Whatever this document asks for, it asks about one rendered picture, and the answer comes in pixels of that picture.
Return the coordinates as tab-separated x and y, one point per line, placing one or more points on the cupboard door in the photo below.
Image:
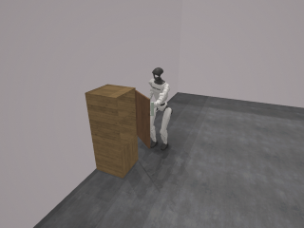
142	107

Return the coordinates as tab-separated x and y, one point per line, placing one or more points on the robot head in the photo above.
158	80

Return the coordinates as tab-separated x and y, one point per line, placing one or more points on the robot right forearm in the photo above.
150	95

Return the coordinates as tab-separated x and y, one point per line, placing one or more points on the right robot upper arm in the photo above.
150	82

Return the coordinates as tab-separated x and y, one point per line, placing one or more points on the robot left forearm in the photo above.
160	100

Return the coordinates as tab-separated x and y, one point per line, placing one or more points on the handle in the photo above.
152	109

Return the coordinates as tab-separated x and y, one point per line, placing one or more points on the right robot shin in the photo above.
153	135

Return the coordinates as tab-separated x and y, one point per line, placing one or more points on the left robot upper arm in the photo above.
166	89

